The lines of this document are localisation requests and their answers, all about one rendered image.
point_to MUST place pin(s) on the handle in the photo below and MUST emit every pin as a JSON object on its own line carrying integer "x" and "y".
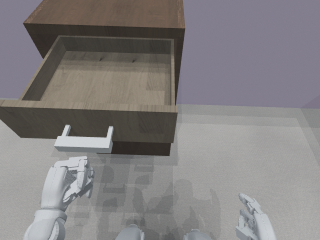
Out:
{"x": 65, "y": 143}

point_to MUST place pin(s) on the drawer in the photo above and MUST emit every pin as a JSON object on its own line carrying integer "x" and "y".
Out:
{"x": 95, "y": 82}

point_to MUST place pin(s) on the right robot hand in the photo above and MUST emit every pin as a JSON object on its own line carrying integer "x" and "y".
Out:
{"x": 259, "y": 225}

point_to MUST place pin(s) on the left robot hand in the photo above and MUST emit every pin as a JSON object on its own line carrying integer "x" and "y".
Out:
{"x": 75, "y": 173}

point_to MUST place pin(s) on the left robot forearm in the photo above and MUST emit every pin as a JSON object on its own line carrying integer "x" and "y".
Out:
{"x": 48, "y": 224}

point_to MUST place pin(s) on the cabinet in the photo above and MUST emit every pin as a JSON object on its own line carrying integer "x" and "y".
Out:
{"x": 155, "y": 19}

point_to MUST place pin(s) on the left robot thigh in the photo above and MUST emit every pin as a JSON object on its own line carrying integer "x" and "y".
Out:
{"x": 131, "y": 233}

